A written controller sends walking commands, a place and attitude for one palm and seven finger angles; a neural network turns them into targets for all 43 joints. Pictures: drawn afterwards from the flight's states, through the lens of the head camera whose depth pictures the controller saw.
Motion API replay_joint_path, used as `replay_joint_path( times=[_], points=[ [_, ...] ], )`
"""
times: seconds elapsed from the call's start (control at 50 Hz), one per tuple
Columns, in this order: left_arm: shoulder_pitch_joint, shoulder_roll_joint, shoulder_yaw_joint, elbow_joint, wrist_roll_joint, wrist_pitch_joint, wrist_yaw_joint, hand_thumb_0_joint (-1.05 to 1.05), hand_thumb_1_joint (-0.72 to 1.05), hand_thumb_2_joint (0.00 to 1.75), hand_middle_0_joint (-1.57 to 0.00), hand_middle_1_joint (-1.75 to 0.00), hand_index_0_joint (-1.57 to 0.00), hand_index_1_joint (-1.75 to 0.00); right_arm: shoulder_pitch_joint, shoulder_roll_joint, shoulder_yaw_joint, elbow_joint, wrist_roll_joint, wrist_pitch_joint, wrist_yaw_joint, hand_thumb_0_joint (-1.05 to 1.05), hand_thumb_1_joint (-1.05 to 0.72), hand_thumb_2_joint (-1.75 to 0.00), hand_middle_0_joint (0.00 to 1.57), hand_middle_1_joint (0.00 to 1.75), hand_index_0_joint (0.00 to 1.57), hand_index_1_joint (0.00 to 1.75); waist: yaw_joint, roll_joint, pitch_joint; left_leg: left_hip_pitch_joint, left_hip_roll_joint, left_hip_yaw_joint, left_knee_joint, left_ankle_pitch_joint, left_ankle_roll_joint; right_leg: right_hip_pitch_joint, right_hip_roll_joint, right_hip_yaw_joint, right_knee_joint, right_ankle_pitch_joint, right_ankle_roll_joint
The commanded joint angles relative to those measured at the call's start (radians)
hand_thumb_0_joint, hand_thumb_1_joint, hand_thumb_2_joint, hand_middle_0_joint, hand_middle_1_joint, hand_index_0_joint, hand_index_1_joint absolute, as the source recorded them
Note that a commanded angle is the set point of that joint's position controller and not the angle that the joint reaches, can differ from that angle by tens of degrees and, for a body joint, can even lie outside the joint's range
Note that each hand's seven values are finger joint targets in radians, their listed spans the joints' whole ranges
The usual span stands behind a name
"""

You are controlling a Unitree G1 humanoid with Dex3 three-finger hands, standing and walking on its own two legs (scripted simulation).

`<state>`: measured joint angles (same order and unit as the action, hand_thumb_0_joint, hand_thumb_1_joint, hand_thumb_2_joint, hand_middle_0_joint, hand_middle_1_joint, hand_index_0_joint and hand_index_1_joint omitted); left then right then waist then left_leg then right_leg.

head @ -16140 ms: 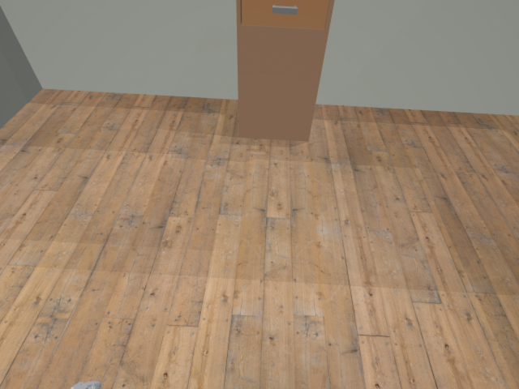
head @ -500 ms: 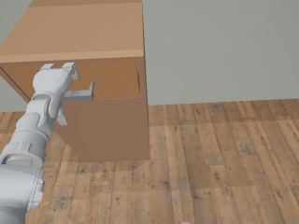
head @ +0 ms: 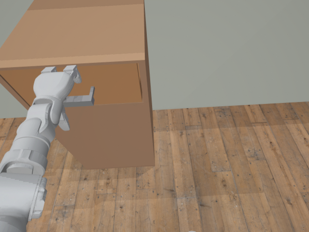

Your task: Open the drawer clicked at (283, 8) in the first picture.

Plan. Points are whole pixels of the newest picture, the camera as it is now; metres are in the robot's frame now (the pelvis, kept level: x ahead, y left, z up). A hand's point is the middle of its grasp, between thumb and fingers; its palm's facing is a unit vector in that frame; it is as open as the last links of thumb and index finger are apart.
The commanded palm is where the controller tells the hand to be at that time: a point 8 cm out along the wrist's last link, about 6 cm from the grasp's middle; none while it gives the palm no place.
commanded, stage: re-aim the fingers above the handle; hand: left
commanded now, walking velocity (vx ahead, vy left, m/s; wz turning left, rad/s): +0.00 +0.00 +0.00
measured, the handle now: (76, 95) +0.51 +0.26 +0.02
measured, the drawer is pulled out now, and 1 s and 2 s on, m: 0.00 0.00 0.00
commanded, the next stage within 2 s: lower the fingers behind the handle in 0.38 s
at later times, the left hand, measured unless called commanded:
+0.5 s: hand (63, 98) +0.45 +0.26 +0.08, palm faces -0.04 +0.02 -1.00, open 13.8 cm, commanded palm +0.43 +0.26 +0.13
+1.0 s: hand (67, 106) +0.45 +0.26 +0.04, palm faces -0.05 +0.01 -1.00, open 13.8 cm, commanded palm +0.43 +0.26 +0.09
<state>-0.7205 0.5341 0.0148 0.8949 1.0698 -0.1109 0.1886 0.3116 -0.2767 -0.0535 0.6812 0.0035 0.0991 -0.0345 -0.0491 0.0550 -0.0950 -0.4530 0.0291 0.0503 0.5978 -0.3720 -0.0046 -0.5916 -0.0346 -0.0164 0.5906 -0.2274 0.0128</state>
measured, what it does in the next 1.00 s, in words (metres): stands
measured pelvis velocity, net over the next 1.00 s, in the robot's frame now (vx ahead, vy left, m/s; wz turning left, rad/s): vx -0.01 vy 0.01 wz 0.00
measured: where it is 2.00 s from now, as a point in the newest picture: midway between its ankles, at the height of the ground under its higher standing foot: outside the picture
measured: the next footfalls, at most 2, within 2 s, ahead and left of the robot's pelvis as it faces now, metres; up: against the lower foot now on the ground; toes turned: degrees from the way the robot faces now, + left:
none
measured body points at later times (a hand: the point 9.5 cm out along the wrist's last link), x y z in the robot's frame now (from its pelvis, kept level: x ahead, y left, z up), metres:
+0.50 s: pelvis -0.01 +0.00 +0.00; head +0.07 -0.02 +0.44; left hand +0.45 +0.25 +0.13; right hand +0.05 -0.28 -0.14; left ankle -0.06 +0.12 -0.72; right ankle +0.03 -0.13 -0.72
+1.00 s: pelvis -0.01 +0.01 -0.01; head +0.08 -0.01 +0.43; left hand +0.45 +0.25 +0.10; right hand +0.03 -0.27 -0.14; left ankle -0.06 +0.12 -0.72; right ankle +0.03 -0.13 -0.72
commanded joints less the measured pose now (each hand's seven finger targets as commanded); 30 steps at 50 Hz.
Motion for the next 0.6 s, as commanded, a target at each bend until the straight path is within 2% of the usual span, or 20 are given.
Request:
replay_joint_path(
  times=[0.0,0.04,0.06,0.12,0.14,0.18,0.2,0.24,0.28,0.34,0.38,0.4,0.42,0.44,0.48,0.52,0.54,0.58],
  points=[
    [-0.430,0.260,0.055,-0.205,-0.007,-0.004,0.049,0.00,-0.50,0.30,-0.30,-1.20,-0.30,-1.20,0.059,-0.139,-0.055,-0.081,0.002,-0.035,-0.014,0.00,-0.90,-0.90,0.20,0.30,0.20,0.30,-0.002,-0.017,-0.359,0.057,-0.058,0.000,-0.048,0.429,0.038,0.327,0.053,-0.019,-0.012,0.319,-0.039],
    [-0.463,0.284,0.073,-0.226,-0.012,-0.015,0.051,0.00,-0.50,0.30,-0.30,-1.20,-0.30,-1.20,0.063,-0.145,-0.057,-0.077,0.000,-0.037,-0.018,0.00,-0.90,-0.90,0.20,0.30,0.20,0.30,-0.009,-0.035,-0.381,0.065,-0.059,-0.004,-0.047,0.424,0.041,0.341,0.053,-0.015,-0.015,0.318,-0.039],
    [-0.461,0.262,0.050,-0.218,-0.010,-0.015,0.051,0.00,-0.50,0.30,-0.30,-1.20,-0.30,-1.20,0.064,-0.139,-0.056,-0.076,0.000,-0.039,-0.018,0.00,-0.90,-0.90,0.20,0.30,0.20,0.30,-0.009,-0.014,-0.386,0.069,-0.062,-0.002,-0.046,0.418,0.040,0.334,0.052,-0.014,-0.015,0.312,-0.038],
    [-0.487,0.258,0.043,-0.185,-0.009,-0.010,0.056,0.00,-0.50,0.30,-0.30,-1.20,-0.30,-1.20,0.068,-0.140,-0.055,-0.061,0.001,-0.042,-0.020,0.00,-0.90,-0.90,0.20,0.30,0.20,0.30,-0.022,-0.025,-0.346,0.063,-0.062,-0.005,-0.047,0.384,0.039,0.303,0.052,-0.016,-0.023,0.284,-0.038],
    [-0.510,0.285,0.061,-0.187,-0.008,-0.014,0.057,0.00,-0.50,0.30,-0.30,-1.20,-0.30,-1.20,0.069,-0.145,-0.053,-0.061,0.001,-0.042,-0.021,0.00,-0.90,-0.90,0.20,0.30,0.20,0.30,-0.022,-0.033,-0.355,0.052,-0.063,-0.008,-0.049,0.377,0.039,0.313,0.051,-0.014,-0.023,0.276,-0.039],
    [-0.497,0.290,0.066,-0.172,-0.002,-0.012,0.063,0.00,-0.50,0.30,-0.30,-1.20,-0.30,-1.20,0.068,-0.140,-0.051,-0.061,0.000,-0.045,-0.022,0.00,-0.90,-0.90,0.20,0.30,0.20,0.30,-0.009,-0.016,-0.368,0.047,-0.066,-0.005,-0.049,0.384,0.038,0.323,0.049,-0.016,-0.013,0.287,-0.040],
    [-0.513,0.276,0.052,-0.176,-0.003,-0.010,0.064,0.00,-0.50,0.30,-0.30,-1.20,-0.30,-1.20,0.067,-0.139,-0.051,-0.061,-0.002,-0.046,-0.021,0.00,-0.90,-0.90,0.20,0.30,0.20,0.30,-0.017,-0.008,-0.375,0.055,-0.066,-0.002,-0.045,0.391,0.039,0.321,0.049,-0.012,-0.014,0.298,-0.039],
    [-0.493,0.309,0.079,-0.152,-0.001,-0.006,0.062,0.00,-0.50,0.30,-0.30,-1.20,-0.30,-1.20,0.065,-0.143,-0.048,-0.062,-0.003,-0.044,-0.019,0.00,-0.90,-0.90,0.20,0.30,0.20,0.30,-0.006,-0.007,-0.385,0.039,-0.067,0.000,-0.044,0.394,0.037,0.339,0.049,-0.011,-0.010,0.305,-0.040],
    [-0.464,0.319,0.085,-0.105,-0.001,0.006,0.059,0.00,-0.50,0.30,-0.30,-1.20,-0.30,-1.20,0.062,-0.145,-0.044,-0.062,0.000,-0.042,-0.020,0.00,-0.90,-0.90,0.20,0.30,0.20,0.30,-0.005,-0.039,-0.345,0.009,-0.065,0.001,-0.047,0.361,0.039,0.326,0.049,-0.014,-0.010,0.284,-0.037],
    [-0.478,0.300,0.071,-0.132,-0.001,-0.001,0.049,0.00,-0.50,0.30,-0.30,-1.20,-0.30,-1.20,0.064,-0.145,-0.048,-0.076,-0.001,-0.045,-0.020,0.00,-0.90,-0.90,0.20,0.30,0.20,0.30,-0.004,-0.029,-0.386,0.025,-0.064,0.004,-0.047,0.377,0.040,0.341,0.049,-0.011,-0.010,0.295,-0.038],
    [-0.474,0.315,0.075,-0.110,-0.004,-0.001,0.041,0.00,-0.50,0.30,-0.30,-1.20,-0.30,-1.20,0.071,-0.148,-0.046,-0.072,0.001,-0.044,-0.022,0.00,-0.90,-0.90,0.20,0.30,0.20,0.30,-0.010,-0.045,-0.353,0.008,-0.062,0.005,-0.045,0.359,0.040,0.327,0.048,-0.010,-0.012,0.291,-0.035],
    [-0.474,0.324,0.080,-0.117,0.000,-0.005,0.039,0.00,-0.50,0.30,-0.30,-1.20,-0.30,-1.20,0.073,-0.149,-0.046,-0.073,0.002,-0.044,-0.023,0.00,-0.90,-0.90,0.20,0.30,0.20,0.30,-0.007,-0.048,-0.365,0.007,-0.064,0.004,-0.046,0.361,0.041,0.331,0.049,-0.009,-0.010,0.291,-0.035],
    [-0.482,0.307,0.065,-0.135,0.001,-0.011,0.037,0.00,-0.50,0.30,-0.30,-1.20,-0.30,-1.20,0.073,-0.146,-0.046,-0.079,0.002,-0.045,-0.023,0.00,-0.90,-0.90,0.20,0.30,0.20,0.30,-0.007,-0.025,-0.376,0.017,-0.064,0.001,-0.046,0.366,0.039,0.325,0.049,-0.010,-0.008,0.287,-0.037],
    [-0.497,0.297,0.064,-0.149,0.000,-0.021,0.036,0.00,-0.50,0.30,-0.30,-1.20,-0.30,-1.20,0.079,-0.146,-0.051,-0.076,0.000,-0.046,-0.024,0.00,-0.90,-0.90,0.20,0.30,0.20,0.30,-0.016,-0.033,-0.391,0.037,-0.061,0.000,-0.039,0.388,0.041,0.321,0.051,-0.010,-0.009,0.296,-0.037],
    [-0.471,0.280,0.060,-0.152,-0.005,-0.030,0.041,0.00,-0.50,0.30,-0.30,-1.20,-0.30,-1.20,0.086,-0.142,-0.054,-0.073,-0.003,-0.048,-0.021,0.00,-0.90,-0.90,0.20,0.30,0.20,0.30,-0.009,-0.002,-0.382,0.045,-0.061,-0.002,-0.035,0.402,0.039,0.307,0.052,-0.012,-0.006,0.298,-0.039],
    [-0.466,0.282,0.064,-0.146,-0.003,-0.035,0.048,0.00,-0.50,0.30,-0.30,-1.20,-0.30,-1.20,0.092,-0.145,-0.054,-0.066,-0.003,-0.047,-0.018,0.00,-0.90,-0.90,0.20,0.30,0.20,0.30,-0.010,-0.019,-0.378,0.033,-0.059,-0.004,-0.032,0.397,0.037,0.295,0.053,-0.013,-0.002,0.291,-0.039],
    [-0.447,0.299,0.089,-0.144,-0.006,-0.040,0.054,0.00,-0.50,0.30,-0.30,-1.20,-0.30,-1.20,0.091,-0.148,-0.056,-0.067,-0.004,-0.046,-0.018,0.00,-0.90,-0.90,0.20,0.30,0.20,0.30,-0.003,-0.045,-0.389,0.022,-0.060,-0.003,-0.029,0.403,0.039,0.314,0.054,-0.011,-0.001,0.300,-0.040],
    [-0.456,0.269,0.061,-0.133,-0.001,-0.035,0.067,0.00,-0.50,0.30,-0.30,-1.20,-0.30,-1.20,0.092,-0.146,-0.055,-0.061,-0.003,-0.047,-0.014,0.00,-0.90,-0.90,0.20,0.30,0.20,0.30,-0.013,-0.026,-0.354,0.013,-0.059,-0.004,-0.031,0.379,0.037,0.277,0.054,-0.015,0.000,0.278,-0.039]
  ],
)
